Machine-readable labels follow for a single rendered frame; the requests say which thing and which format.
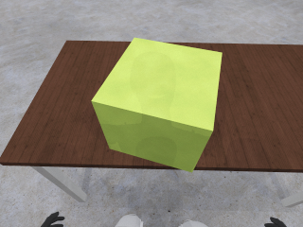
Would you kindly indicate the table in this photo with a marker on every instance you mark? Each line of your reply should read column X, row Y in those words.
column 258, row 124

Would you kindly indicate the left robot hand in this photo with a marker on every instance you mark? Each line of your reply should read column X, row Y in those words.
column 53, row 218

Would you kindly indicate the carton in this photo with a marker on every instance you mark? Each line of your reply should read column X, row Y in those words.
column 159, row 102

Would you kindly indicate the right robot hand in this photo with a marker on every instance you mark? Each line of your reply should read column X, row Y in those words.
column 276, row 223

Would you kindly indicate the robot left thigh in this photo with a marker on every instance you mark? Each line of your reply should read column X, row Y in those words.
column 130, row 221

